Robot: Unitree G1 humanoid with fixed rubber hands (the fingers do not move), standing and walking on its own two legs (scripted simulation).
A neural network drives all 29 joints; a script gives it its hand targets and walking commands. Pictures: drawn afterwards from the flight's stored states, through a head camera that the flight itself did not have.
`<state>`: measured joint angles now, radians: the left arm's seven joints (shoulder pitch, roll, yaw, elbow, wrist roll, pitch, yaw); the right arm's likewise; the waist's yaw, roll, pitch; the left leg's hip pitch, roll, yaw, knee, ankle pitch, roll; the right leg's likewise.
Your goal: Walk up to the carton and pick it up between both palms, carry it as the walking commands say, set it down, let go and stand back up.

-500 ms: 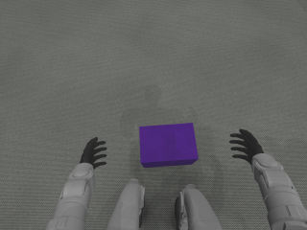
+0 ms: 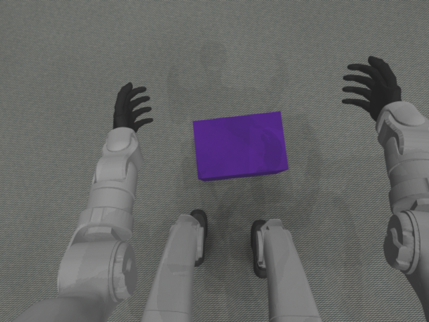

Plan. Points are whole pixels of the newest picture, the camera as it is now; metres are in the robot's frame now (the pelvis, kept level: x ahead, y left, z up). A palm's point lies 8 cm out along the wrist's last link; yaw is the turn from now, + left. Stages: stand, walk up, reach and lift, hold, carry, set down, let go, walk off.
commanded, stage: reach and lift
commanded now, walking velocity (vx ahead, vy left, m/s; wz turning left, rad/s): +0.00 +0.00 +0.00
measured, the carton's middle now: (238, 150) +0.45 -0.03 -0.54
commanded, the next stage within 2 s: none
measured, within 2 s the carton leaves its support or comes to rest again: neither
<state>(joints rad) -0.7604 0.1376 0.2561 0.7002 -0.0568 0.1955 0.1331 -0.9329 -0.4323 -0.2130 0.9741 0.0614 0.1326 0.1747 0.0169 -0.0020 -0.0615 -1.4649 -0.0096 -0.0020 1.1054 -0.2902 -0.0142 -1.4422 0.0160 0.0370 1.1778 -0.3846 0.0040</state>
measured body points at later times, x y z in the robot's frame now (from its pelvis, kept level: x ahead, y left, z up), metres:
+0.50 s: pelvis +0.01 -0.01 -0.07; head +0.30 -0.02 +0.28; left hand +0.45 +0.20 -0.20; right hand +0.48 -0.26 -0.19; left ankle +0.10 +0.13 -0.62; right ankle +0.06 -0.12 -0.62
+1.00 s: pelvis -0.03 +0.00 -0.19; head +0.30 -0.01 +0.11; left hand +0.46 +0.19 -0.35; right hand +0.48 -0.26 -0.33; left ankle +0.10 +0.13 -0.62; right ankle +0.06 -0.12 -0.62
